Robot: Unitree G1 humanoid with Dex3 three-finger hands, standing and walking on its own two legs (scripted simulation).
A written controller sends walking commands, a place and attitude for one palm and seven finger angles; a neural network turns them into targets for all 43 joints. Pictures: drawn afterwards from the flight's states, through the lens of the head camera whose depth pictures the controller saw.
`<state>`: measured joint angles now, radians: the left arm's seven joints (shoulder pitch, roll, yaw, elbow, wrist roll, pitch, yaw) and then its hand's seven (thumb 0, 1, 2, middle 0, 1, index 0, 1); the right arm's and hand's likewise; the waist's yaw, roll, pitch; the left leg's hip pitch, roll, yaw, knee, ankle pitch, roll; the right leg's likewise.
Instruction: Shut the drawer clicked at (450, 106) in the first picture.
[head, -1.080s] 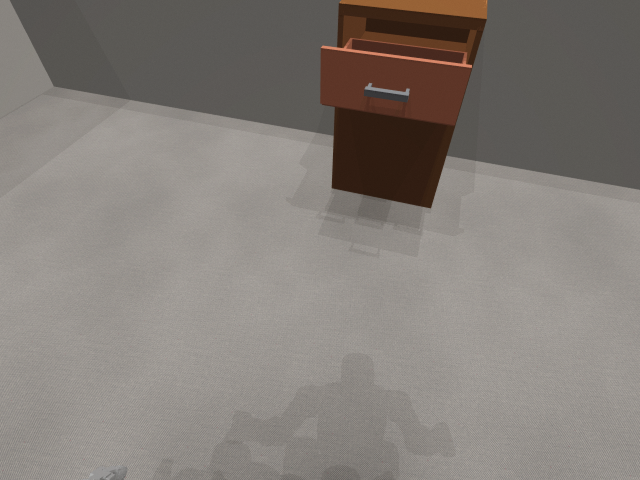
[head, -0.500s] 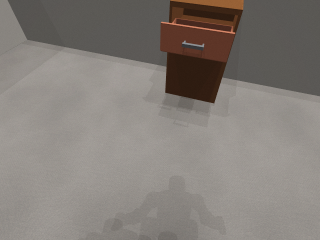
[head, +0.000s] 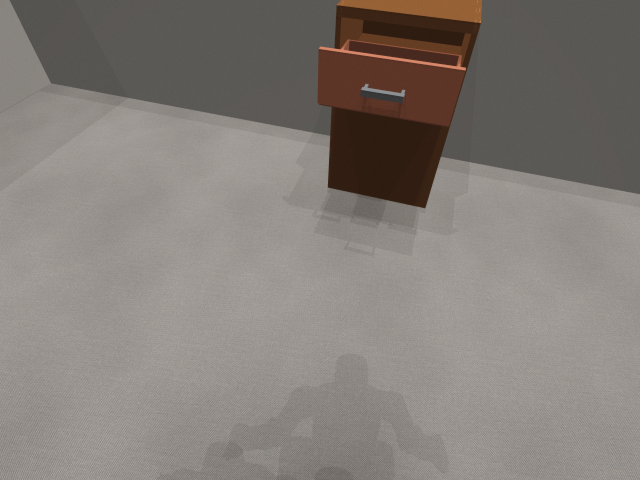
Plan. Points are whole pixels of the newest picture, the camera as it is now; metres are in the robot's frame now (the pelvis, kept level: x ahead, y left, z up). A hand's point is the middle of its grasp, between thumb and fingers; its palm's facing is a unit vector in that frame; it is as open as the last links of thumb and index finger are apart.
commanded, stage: look at it before walking up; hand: left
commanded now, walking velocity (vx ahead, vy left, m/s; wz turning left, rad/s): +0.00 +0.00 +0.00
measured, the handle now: (383, 92) +1.20 -0.14 -0.08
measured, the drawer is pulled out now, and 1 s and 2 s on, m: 0.29 0.29 0.29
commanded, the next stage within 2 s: walk to a spot facing it in 0.36 s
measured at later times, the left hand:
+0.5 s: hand out of the picture +0.07 +0.24 -0.16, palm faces -0.03 -0.94 -0.33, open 7.4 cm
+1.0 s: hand out of the picture +0.06 +0.13 -0.17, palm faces -0.09 -0.98 -0.16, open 7.4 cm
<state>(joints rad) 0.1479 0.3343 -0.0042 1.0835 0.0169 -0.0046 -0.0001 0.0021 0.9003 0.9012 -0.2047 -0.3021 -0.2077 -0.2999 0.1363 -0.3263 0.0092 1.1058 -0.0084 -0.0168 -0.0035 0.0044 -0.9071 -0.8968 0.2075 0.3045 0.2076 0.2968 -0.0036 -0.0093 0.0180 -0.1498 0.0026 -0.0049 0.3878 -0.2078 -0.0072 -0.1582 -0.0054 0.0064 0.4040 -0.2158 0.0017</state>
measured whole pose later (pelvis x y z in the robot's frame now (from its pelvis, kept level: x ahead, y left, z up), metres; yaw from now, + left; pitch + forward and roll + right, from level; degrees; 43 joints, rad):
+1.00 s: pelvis +0.12 -0.04 +0.00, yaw -10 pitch +0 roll +1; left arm 0.49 0.11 0.02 1.10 0.03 -0.06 0.01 0.00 0.90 0.90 -0.20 -0.30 -0.21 -0.30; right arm 0.24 -0.18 -0.04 1.06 -0.02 -0.01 0.01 0.01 -0.91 -0.90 0.20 0.30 0.20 0.30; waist 0.02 0.00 0.02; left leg -0.57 0.10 0.09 1.07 -0.28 -0.03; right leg -0.05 0.04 0.01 0.39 -0.33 -0.06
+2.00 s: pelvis +0.52 -0.12 -0.01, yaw -27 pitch -1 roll -2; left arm 0.32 0.19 0.06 1.07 0.03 -0.04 0.00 0.00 0.92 0.90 -0.20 -0.30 -0.21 -0.30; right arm 0.24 -0.17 -0.05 1.01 -0.02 -0.03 0.01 0.00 -0.92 -0.90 0.20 0.30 0.20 0.30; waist -0.01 0.00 0.02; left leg -0.46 0.12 0.11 0.72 -0.25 -0.02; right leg -0.11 0.01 -0.11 0.42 -0.29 -0.01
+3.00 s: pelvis +0.66 -0.15 +0.00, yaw -15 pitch -1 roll -1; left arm 0.38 0.19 0.06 1.13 0.03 0.02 -0.01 0.00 0.91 0.90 -0.20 -0.30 -0.20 -0.30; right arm 0.32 -0.14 -0.03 1.05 -0.03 -0.05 -0.02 0.00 -0.91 -0.90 0.20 0.30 0.20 0.30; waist 0.00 -0.04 0.01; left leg -0.12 0.03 0.10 0.44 -0.30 0.03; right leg -0.41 -0.06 -0.09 0.95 -0.38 -0.01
